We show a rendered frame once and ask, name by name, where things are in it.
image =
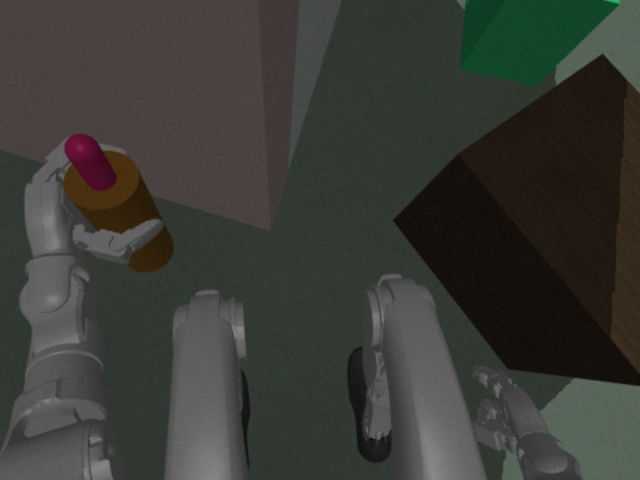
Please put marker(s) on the left robot hand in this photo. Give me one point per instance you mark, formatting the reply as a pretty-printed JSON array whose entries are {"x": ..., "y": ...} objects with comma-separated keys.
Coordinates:
[{"x": 55, "y": 225}]

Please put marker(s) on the right robot arm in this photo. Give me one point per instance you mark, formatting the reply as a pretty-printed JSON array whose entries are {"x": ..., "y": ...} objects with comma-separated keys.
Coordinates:
[{"x": 541, "y": 456}]

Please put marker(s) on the left robot arm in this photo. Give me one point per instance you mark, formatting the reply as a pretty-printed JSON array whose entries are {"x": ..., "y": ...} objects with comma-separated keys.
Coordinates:
[{"x": 58, "y": 428}]

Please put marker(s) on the right robot hand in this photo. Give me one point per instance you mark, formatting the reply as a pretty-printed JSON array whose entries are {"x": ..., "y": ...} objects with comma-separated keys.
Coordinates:
[{"x": 501, "y": 425}]

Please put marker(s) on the right robot foot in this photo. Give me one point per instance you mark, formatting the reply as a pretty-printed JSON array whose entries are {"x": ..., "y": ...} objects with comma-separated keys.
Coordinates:
[{"x": 372, "y": 450}]

